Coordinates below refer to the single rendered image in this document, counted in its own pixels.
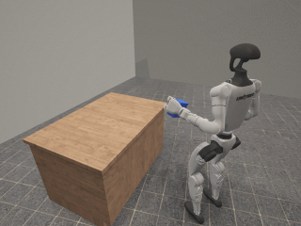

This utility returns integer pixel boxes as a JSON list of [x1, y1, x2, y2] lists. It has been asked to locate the robot right upper arm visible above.
[[246, 79, 261, 118]]

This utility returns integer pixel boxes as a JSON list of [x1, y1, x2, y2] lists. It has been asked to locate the robot left hand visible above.
[[164, 96, 182, 115]]

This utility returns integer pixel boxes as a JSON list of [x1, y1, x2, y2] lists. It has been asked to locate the robot left upper arm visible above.
[[210, 83, 230, 135]]

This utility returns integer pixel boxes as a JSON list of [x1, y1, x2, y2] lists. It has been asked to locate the right robot foot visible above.
[[202, 187, 222, 208]]

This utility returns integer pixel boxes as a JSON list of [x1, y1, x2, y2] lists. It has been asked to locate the humanoid robot torso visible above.
[[211, 76, 256, 154]]

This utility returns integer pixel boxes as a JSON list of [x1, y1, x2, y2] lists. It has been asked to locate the table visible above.
[[23, 92, 168, 226]]

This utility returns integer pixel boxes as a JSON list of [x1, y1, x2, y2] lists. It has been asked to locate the sponge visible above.
[[167, 99, 188, 118]]

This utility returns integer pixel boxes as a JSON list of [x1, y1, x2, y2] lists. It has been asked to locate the left robot forearm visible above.
[[178, 107, 220, 135]]

